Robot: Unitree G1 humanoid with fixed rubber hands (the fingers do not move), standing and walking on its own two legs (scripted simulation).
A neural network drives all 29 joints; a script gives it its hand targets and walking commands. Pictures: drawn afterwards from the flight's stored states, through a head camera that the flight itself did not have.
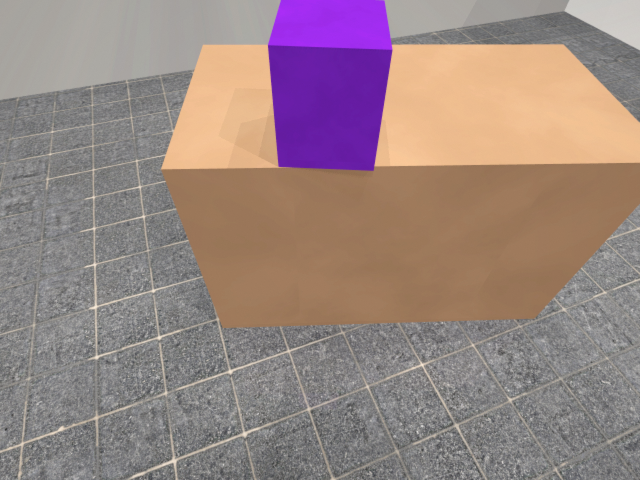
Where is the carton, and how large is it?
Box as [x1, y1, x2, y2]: [268, 0, 391, 170]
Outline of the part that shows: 281,0 268,43 278,166 373,170 391,55 391,44 384,1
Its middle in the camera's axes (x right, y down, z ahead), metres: +0.02 -0.31 +0.78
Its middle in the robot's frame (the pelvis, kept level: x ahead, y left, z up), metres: +0.80 +0.00 +0.06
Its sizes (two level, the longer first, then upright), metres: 0.210 0.200 0.250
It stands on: a pedestal, 0.71 m high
